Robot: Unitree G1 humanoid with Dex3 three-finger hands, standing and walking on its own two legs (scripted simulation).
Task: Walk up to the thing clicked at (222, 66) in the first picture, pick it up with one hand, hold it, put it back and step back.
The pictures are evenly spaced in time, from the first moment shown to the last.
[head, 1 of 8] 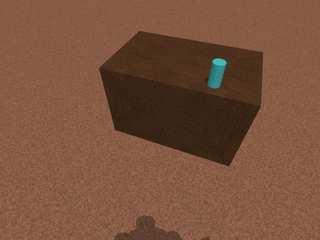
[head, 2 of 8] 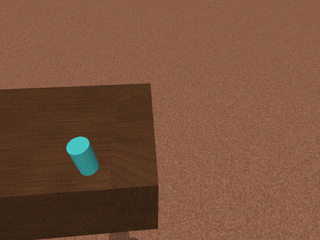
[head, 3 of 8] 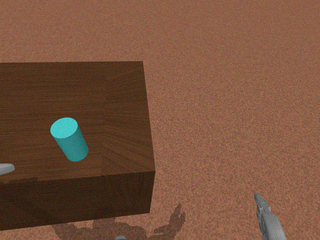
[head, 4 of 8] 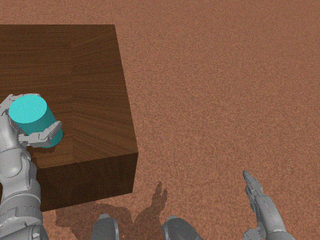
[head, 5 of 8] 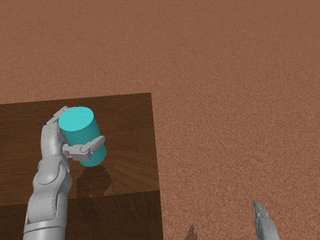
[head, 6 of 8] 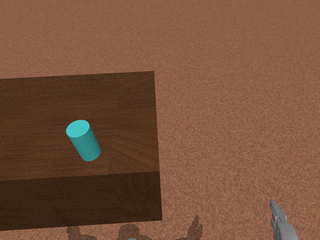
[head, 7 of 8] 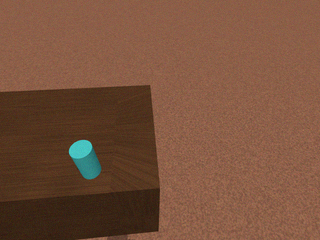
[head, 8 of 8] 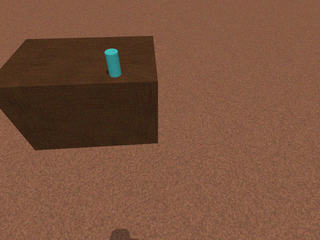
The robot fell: no
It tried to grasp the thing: yes
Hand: left
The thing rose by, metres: 0.25
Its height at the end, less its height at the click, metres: +0.00
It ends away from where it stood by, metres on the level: 0.01
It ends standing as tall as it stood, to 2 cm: yes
